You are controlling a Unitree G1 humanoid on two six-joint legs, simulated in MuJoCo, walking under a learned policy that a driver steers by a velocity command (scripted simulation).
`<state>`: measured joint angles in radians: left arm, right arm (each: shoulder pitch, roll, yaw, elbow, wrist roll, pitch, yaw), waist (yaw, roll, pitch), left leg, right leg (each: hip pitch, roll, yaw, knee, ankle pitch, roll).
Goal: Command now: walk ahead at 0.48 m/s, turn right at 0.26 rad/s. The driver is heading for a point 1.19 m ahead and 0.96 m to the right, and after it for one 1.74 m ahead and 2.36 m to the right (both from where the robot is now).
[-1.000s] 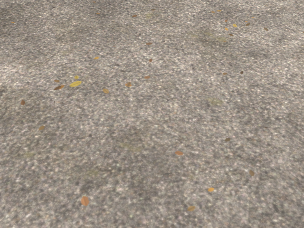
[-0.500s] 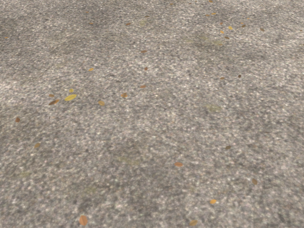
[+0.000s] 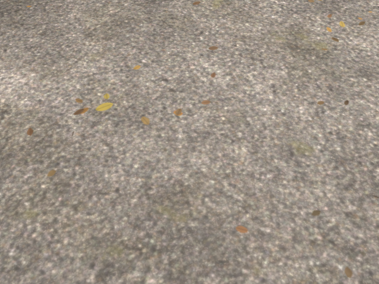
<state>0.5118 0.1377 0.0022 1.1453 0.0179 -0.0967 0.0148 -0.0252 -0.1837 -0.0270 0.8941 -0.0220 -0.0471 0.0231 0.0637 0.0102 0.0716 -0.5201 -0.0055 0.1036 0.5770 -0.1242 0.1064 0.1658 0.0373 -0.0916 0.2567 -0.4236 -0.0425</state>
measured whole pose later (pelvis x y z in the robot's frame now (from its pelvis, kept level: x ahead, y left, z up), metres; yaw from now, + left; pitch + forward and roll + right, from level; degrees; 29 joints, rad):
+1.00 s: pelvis +0.53 -0.13 +0.02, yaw -34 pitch +2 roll +0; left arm 0.44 0.25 0.07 0.92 0.01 -0.05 0.01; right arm 0.00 -0.24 -0.03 0.75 -0.03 -0.02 0.03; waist 0.10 0.04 0.04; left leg -0.65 0.07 -0.02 0.69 -0.05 -0.03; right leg 0.02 0.14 0.16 0.27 -0.31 -0.13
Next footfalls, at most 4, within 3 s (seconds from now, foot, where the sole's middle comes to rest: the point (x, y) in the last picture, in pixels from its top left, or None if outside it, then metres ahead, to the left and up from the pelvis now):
0.02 left None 0.18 0.08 -0.76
0.56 right None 0.43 -0.14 -0.76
1.10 left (253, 189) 0.81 -0.16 -0.76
1.62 right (347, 194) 0.81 -0.52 -0.76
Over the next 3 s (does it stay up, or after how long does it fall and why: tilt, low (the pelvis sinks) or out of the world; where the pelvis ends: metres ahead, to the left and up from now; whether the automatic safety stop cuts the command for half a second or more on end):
stays up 0.90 -0.50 0.02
